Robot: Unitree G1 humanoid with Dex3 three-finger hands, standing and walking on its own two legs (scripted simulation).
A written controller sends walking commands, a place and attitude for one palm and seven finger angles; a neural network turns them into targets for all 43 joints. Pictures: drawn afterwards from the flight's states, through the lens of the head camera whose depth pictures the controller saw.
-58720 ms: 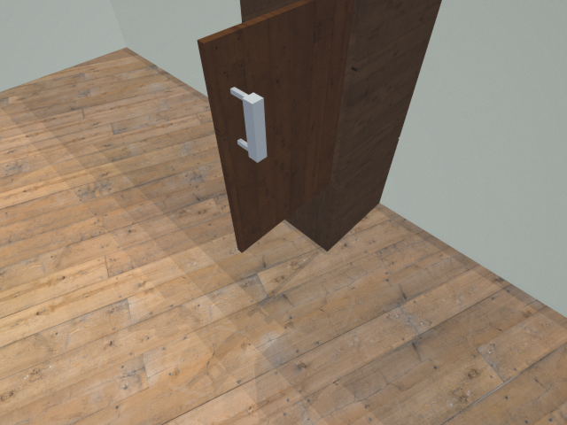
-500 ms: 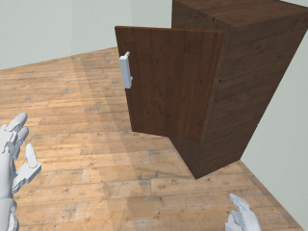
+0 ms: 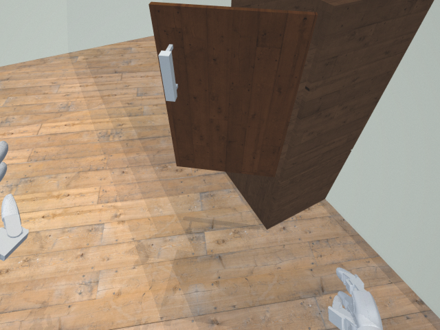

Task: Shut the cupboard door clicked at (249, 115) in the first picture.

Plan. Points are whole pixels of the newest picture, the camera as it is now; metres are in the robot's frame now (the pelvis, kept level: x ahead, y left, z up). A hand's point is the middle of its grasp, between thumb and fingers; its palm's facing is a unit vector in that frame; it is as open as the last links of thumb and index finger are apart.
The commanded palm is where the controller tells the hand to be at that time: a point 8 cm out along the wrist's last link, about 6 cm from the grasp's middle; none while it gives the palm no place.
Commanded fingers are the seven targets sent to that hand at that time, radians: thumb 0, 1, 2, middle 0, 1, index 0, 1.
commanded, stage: step back with the hand held close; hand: left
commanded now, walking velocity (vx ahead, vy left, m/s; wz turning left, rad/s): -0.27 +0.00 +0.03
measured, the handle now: (170, 73) +0.72 +0.18 +0.09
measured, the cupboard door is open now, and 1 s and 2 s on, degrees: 54 54 54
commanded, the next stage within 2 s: stop stepping back and stand still in 0.68 s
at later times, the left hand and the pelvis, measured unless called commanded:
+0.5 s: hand out of the picture +0.08 +0.26 +0.18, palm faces +0.54 -0.73 -0.41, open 7.4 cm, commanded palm +0.02 +0.29 +0.18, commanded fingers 0.00 0.90 0.90 -0.20 -0.30 -0.20 -0.30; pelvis -0.10 -0.02 -0.02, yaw +4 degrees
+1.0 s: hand out of the picture -0.08 +0.28 +0.16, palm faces +0.65 -0.66 -0.37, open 7.4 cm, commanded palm -0.11 +0.29 +0.18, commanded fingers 0.00 0.90 0.90 -0.20 -0.30 -0.20 -0.30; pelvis -0.21 -0.02 +0.00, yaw +7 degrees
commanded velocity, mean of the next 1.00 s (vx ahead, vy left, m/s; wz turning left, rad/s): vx -0.21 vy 0.04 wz -0.03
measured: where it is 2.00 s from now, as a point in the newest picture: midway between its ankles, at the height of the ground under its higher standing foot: outside the picture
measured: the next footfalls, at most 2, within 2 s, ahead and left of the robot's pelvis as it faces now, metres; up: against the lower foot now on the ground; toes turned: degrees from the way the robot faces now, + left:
right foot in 0.80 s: -0.17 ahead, -0.13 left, +0.00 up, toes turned +7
left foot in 1.08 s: -0.17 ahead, +0.11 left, +0.00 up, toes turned +6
